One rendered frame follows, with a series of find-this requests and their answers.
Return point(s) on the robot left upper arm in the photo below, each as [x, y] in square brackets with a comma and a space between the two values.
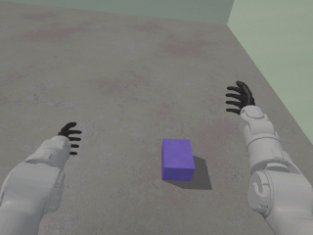
[33, 190]

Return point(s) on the carton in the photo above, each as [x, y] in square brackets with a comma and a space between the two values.
[177, 161]

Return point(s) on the left robot hand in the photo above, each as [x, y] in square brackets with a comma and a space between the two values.
[66, 132]

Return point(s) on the right robot forearm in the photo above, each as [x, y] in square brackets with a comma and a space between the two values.
[263, 144]

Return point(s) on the right robot hand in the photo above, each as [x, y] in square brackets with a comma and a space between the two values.
[245, 97]

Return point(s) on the left robot forearm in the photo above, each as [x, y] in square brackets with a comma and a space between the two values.
[53, 152]

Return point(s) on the robot right upper arm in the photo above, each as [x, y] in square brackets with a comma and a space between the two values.
[284, 199]

